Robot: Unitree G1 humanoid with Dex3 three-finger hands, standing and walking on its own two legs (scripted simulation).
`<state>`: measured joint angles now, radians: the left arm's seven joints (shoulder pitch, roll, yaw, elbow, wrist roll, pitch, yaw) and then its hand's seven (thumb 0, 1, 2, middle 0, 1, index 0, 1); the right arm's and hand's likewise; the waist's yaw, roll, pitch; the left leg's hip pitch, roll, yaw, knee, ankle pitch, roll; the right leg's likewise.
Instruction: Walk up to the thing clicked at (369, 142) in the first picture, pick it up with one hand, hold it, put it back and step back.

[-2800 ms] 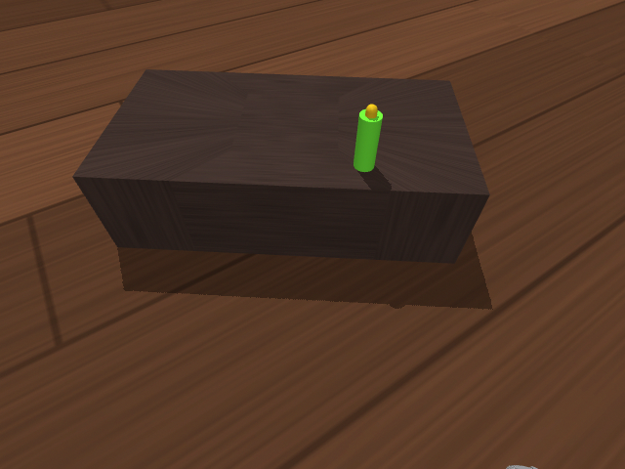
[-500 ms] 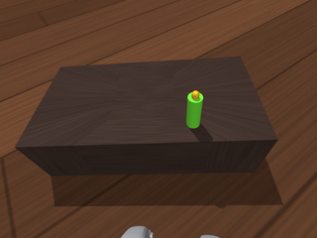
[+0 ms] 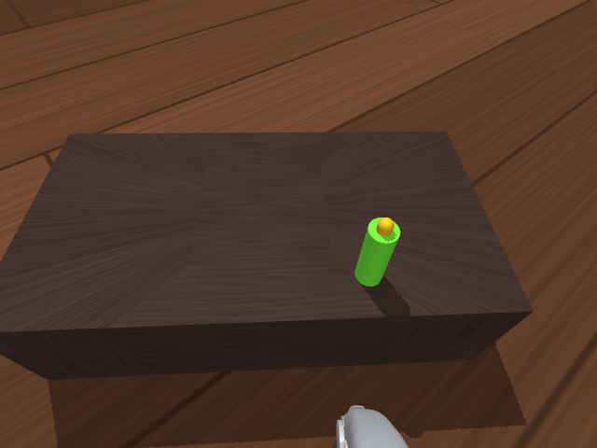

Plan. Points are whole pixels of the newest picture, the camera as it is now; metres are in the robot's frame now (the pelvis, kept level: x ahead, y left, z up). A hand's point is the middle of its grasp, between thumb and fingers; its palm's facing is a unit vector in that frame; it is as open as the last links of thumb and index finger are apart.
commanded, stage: walk up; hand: right
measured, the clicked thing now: (376, 250) +0.55 -0.22 -0.26
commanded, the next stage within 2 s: stand in 1.70 s
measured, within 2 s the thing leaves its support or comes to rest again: neither
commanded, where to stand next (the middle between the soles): +0.12 +0.00 m, yaw -1 degrees
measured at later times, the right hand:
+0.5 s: hand out of the picture +0.12 -0.24 -0.15, palm faces -0.04 +0.93 -0.38, open 7.4 cm
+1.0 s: hand (448, 389) +0.20 -0.24 -0.14, palm faces -0.03 +0.94 -0.33, open 7.4 cm
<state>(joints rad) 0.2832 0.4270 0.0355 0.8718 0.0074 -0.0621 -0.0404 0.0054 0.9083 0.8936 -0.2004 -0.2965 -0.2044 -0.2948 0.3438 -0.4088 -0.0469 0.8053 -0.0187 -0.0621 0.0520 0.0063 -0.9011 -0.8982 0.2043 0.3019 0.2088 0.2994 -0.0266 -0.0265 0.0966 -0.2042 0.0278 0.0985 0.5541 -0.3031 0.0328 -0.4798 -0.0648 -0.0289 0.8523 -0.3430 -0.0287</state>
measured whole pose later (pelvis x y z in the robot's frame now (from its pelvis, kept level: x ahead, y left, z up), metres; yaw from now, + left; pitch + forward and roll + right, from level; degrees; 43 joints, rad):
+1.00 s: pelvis +0.09 +0.01 +0.01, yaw +0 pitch -3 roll +0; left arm 0.06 0.34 0.00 1.18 0.00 -0.01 -0.01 0.00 0.91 0.89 -0.20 -0.30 -0.20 -0.29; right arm 0.03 -0.35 0.00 1.14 -0.01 -0.01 0.01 0.01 -0.90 -0.90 0.20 0.30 0.21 0.30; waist 0.02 0.00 0.06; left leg -0.06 0.00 0.03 0.33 -0.22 0.00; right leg -0.17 -0.04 -0.02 0.34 -0.12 0.02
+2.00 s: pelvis +0.10 +0.00 +0.02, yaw +0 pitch -2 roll +0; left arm 0.09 0.34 0.00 1.15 0.01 -0.01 -0.01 0.00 0.91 0.89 -0.20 -0.30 -0.21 -0.29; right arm 0.11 -0.35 0.00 1.14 -0.02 -0.01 0.01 0.01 -0.90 -0.90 0.20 0.30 0.21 0.30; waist 0.00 0.01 0.05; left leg -0.05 0.02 0.03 0.30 -0.21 -0.02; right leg -0.17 -0.02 -0.03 0.33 -0.12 0.00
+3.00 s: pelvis +0.10 -0.01 +0.02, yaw +0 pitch -2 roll +0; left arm 0.10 0.35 0.00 1.14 0.01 -0.01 -0.01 0.00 0.91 0.89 -0.20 -0.30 -0.21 -0.30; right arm 0.13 -0.36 0.00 1.12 -0.02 -0.01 0.01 0.01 -0.90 -0.90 0.20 0.30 0.21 0.30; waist 0.00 0.01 0.05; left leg -0.04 0.03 0.02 0.29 -0.22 -0.02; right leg -0.16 -0.02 -0.04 0.33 -0.14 0.00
